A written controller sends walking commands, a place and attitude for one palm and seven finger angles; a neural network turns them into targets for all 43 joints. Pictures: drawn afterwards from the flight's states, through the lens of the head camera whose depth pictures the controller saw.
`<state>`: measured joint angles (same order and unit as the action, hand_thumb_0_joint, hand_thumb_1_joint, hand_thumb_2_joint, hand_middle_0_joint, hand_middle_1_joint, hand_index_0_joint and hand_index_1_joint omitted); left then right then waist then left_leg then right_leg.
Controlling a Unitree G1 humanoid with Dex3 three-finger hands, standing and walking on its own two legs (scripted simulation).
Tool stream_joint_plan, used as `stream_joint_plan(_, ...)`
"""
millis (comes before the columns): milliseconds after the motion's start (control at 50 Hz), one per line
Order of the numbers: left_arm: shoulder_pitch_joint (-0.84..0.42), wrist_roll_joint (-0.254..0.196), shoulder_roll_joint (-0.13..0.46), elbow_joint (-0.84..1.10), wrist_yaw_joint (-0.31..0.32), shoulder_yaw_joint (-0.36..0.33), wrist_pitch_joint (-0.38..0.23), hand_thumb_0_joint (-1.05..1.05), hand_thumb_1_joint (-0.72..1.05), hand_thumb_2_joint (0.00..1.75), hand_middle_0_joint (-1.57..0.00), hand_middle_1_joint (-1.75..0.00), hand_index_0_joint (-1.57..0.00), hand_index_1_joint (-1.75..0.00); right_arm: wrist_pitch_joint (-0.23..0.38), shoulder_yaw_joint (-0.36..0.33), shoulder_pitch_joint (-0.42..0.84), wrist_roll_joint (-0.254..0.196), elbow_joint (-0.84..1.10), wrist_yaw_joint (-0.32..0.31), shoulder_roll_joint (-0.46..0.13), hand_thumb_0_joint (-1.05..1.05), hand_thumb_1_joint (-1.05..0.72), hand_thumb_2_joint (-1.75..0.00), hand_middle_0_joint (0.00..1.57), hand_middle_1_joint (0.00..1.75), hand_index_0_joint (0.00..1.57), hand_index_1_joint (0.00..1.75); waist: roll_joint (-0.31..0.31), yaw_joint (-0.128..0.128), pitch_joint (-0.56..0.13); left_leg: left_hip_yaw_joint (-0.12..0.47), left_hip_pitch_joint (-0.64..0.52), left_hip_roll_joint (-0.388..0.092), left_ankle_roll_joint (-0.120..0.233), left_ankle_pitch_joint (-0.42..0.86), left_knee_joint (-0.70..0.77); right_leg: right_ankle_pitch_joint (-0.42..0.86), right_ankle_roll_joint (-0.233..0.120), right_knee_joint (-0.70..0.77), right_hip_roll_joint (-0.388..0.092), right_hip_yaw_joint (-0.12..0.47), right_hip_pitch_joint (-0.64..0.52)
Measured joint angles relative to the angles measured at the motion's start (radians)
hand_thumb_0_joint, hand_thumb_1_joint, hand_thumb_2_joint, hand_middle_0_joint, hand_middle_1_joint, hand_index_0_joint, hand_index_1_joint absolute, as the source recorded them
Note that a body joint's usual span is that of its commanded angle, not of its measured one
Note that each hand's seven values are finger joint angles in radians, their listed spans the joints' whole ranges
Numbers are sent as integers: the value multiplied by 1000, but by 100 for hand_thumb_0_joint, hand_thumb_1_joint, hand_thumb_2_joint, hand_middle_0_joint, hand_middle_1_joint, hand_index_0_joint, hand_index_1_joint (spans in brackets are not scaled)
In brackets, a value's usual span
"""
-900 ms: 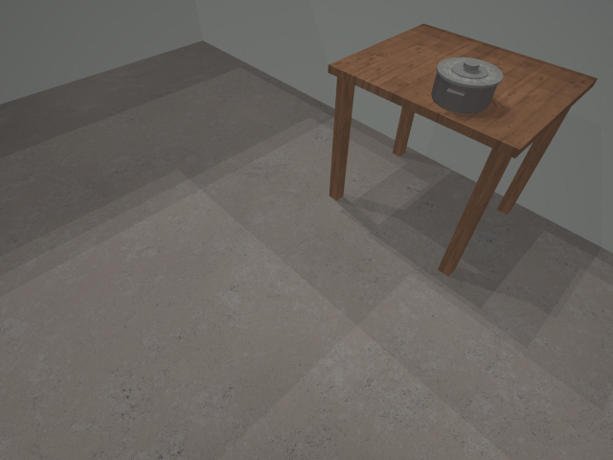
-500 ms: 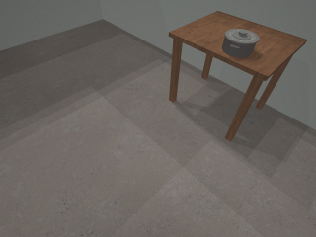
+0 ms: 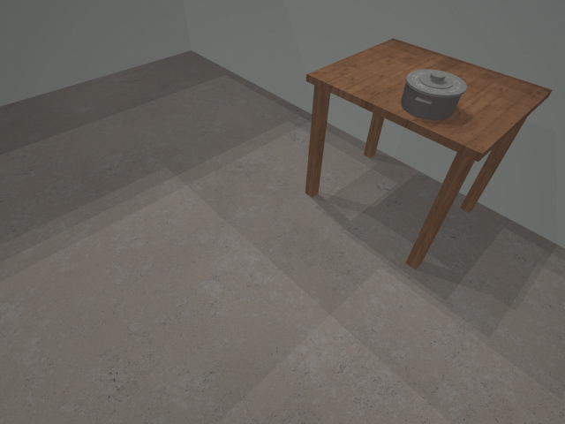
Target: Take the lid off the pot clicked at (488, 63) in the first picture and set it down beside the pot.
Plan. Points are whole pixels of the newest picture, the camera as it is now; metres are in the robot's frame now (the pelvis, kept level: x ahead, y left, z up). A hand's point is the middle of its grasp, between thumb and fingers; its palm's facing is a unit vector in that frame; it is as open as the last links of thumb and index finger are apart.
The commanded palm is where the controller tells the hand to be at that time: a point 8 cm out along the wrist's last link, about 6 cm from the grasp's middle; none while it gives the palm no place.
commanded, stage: walk to a spot facing it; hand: left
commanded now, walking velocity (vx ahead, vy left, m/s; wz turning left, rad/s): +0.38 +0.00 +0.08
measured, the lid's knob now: (437, 76) +1.17 -0.44 -0.01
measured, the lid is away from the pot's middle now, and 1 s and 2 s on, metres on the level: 0.00 0.00 0.00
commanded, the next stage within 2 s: turn to face it in 0.98 s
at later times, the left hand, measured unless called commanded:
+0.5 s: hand (182, 383) +0.23 +0.20 -0.18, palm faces -0.04 -0.99 -0.16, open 7.3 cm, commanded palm none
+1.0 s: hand (212, 324) +0.34 +0.17 -0.18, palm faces +0.15 -0.97 -0.18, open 7.3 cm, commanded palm none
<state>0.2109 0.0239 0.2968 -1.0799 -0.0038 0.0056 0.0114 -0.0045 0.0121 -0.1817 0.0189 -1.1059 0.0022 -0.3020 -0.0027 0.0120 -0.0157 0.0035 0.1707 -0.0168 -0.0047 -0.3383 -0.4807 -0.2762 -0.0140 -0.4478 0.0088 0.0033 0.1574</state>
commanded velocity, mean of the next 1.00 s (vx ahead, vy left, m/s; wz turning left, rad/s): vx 0.36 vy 0.00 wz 0.12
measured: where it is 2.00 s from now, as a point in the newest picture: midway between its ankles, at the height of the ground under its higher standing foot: (277, 338)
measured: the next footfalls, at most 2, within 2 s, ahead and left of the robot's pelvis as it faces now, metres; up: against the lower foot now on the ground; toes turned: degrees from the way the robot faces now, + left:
right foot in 0.60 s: +0.38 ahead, -0.10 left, +0.00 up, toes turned -8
left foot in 1.12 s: +0.57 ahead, +0.14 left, +0.00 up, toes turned +16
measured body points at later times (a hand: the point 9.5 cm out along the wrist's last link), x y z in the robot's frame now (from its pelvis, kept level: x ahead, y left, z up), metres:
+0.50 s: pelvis +0.16 +0.02 -0.01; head +0.20 +0.03 +0.44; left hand +0.23 +0.25 -0.16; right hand +0.02 -0.16 -0.14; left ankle +0.02 +0.13 -0.74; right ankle +0.30 -0.11 -0.70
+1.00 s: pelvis +0.39 +0.00 +0.00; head +0.40 +0.01 +0.45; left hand +0.34 +0.22 -0.16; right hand +0.52 -0.23 -0.14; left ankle +0.51 +0.15 -0.70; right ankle +0.34 -0.10 -0.74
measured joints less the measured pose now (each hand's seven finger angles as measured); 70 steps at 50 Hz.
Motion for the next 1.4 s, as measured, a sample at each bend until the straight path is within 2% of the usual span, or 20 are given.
stream_joint_plan(80, 78, 3, -36, 4, -4, -13, -13, 0, 90, 90, -20, -30, -20, -30, -3, -7, -74, 0, -1, 10, 40, 1, -91, -90, 20, 30, 20, 30, 11, 3, -15, -36, 67, -10, 14, -91, -146, -35, -2, -3, -8, -21, -24)
stream_joint_plan(140, 133, 2, -57, -8, -6, -20, -16, 0, 90, 90, -20, -30, -20, -30, 17, -12, -115, -4, 4, 14, 68, 1, -91, -90, 20, 30, 20, 30, 27, 4, -1, -68, 55, -10, 23, -20, -75, -80, 14, -46, -24, -22, -34)
stream_joint_plan(220, 178, 3, -81, -46, -8, -24, 9, 1, 91, 90, -20, -30, -20, -30, 55, -21, -170, -1, 12, -1, 113, 1, -91, -90, 20, 30, 20, 30, 53, -8, 7, -113, 7, 11, 44, -7, -60, -182, -15, -414, -40, -6, 115)
stream_joint_plan(260, 172, 7, -89, -53, -13, -29, 8, 1, 91, 90, -20, -30, -20, -30, 66, -21, -210, -3, 6, -8, 136, 1, -91, -90, 20, 30, 20, 30, 50, -23, 10, -112, -38, 16, 47, -5, 0, -141, -15, -561, -48, -26, 205)
stream_joint_plan(320, 134, 9, -94, -34, -19, -37, -2, 1, 91, 90, -20, -30, -20, -30, 79, -15, -264, -6, -22, -18, 172, 1, -91, -90, 20, 30, 20, 30, 47, -29, 29, -105, -109, 22, 45, 21, 98, -55, 0, -642, -76, -47, 319)
stream_joint_plan(440, 27, 5, -109, 23, -21, -49, -10, 1, 91, 90, -20, -30, -20, -30, 87, -14, -330, -9, -77, -27, 221, 1, -91, -90, 20, 30, 20, 30, 36, -32, 67, -111, -232, 19, 30, 13, 214, 72, 16, -495, -116, -76, 449)
stream_joint_plan(540, -66, 0, -117, 55, -22, -51, -20, 1, 92, 90, -19, -30, -20, -30, 87, -21, -346, -3, -94, -28, 223, 1, -91, -90, 20, 30, 21, 30, 17, -64, 94, -121, -313, 2, -2, -62, 219, 101, -16, -260, -89, -116, 410)
stream_joint_plan(600, -98, 6, -123, 80, -22, -52, -52, 1, 92, 90, -19, -30, -20, -30, 79, -28, -356, -6, -107, -25, 217, 1, -91, -90, 20, 30, 21, 30, -3, -63, 97, -114, -298, -29, -16, -168, 58, 122, -51, -165, -51, -139, 317)
stream_joint_plan(680, -101, 2, -133, 90, -7, -55, -94, 0, 91, 90, -20, -30, -20, -30, 53, -40, -277, -19, -92, -13, 195, 1, -91, -90, 20, 30, 20, 30, -12, -42, 112, -24, 13, -42, 36, -132, -648, 32, -65, -240, -41, -166, 266)
stream_joint_plan(740, -52, 0, -141, 64, 6, -54, -93, 0, 91, 90, -20, -30, -20, -30, 45, -57, -192, -10, -45, -12, 161, 1, -91, -90, 20, 30, 20, 30, -15, -33, 89, -22, 215, -65, 41, -30, -815, 24, -56, -161, -32, -178, 173)
stream_joint_plan(820, 31, 4, -128, 26, 21, -62, -90, -1, 94, 90, -20, -30, -20, -30, 33, -74, -85, 1, 34, -9, 123, 1, -91, -90, 20, 30, 20, 30, -26, -32, 47, -27, 394, -104, 17, 72, -737, 25, -54, -52, -18, -193, 68)
stream_joint_plan(900, 106, 6, -126, -11, 17, -53, -84, 0, 94, 90, -20, -30, -20, -30, 26, -81, -13, 2, 90, 7, 112, 1, -92, -90, 19, 30, 20, 30, -26, -26, 20, -43, 464, -126, -4, 175, -579, 14, -42, 32, -10, -210, -19)
stream_joint_plan(1000, 163, 7, -135, -28, 15, -38, -88, 0, 92, 90, -20, -30, -20, -30, 22, -73, 40, 0, 116, 29, 116, 1, -92, -90, 19, 30, 20, 30, -16, 7, 31, -74, 421, -119, 0, 212, -332, -28, -12, 83, -15, -244, -109)
stream_joint_plan(1100, 207, 9, -144, -35, 17, -33, -82, 0, 91, 90, -20, -30, -20, -30, 29, -57, 67, 4, 123, 36, 129, 1, -91, -90, 19, 30, 20, 30, 7, 45, 68, -120, 295, -61, 39, 148, -156, -132, 41, 18, -59, -279, -160)
stream_joint_plan(1140, 218, 0, -147, -46, 18, -31, -70, 0, 91, 90, -20, -30, -20, -30, 48, -50, 71, 9, 128, 27, 135, 1, -91, -90, 19, 30, 20, 30, 19, 45, 82, -132, 256, -32, 65, 175, -138, -186, 43, -179, -106, -255, -97)
stream_joint_plan(1160, 211, -5, -148, -51, 19, -30, -61, 0, 91, 90, -20, -30, -20, -30, 55, -44, 75, 6, 128, 19, 140, 1, -91, -90, 19, 30, 20, 30, 25, 48, 96, -141, 252, -24, 77, 139, -167, -216, 37, -338, -114, -198, -32)
stream_joint_plan(1200, 198, -11, -147, -56, 25, -29, -47, 1, 91, 90, -20, -30, -20, -30, 61, -31, 75, 0, 120, 6, 156, 1, -91, -90, 20, 30, 20, 30, 32, 54, 111, -164, 207, -22, 88, 90, -162, -241, 23, -610, -100, -105, 97)
stream_joint_plan(1240, 181, -10, -144, -56, 27, -35, -36, 1, 91, 90, -20, -30, -20, -30, 68, -28, 62, -7, 114, -8, 174, 0, -92, -90, 20, 30, 20, 30, 37, 50, 108, -188, 149, -25, 75, 89, -107, -200, 23, -743, -93, -66, 202)
stream_joint_plan(1320, 134, -2, -137, -25, 23, -56, -5, 1, 91, 90, -20, -30, -20, -30, 83, -44, 46, -13, 123, -34, 162, -3, -96, -90, 20, 30, 21, 30, 42, 29, 90, -230, 62, -27, 79, 107, -5, -105, 37, -742, -95, -47, 334)
stream_joint_plan(1400, 81, 2, -126, 26, 15, -79, 21, 1, 91, 90, -19, -30, -20, -30, 57, -44, 15, -7, 103, -37, 144, -3, -95, -90, 20, 30, 21, 30, 40, 30, 66, -264, 17, -32, 73, 99, 34, -31, 54, -677, -98, -51, 383)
